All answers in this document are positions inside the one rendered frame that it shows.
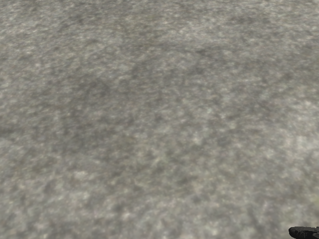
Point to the robot right hand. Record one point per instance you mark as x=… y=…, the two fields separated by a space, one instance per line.
x=300 y=232

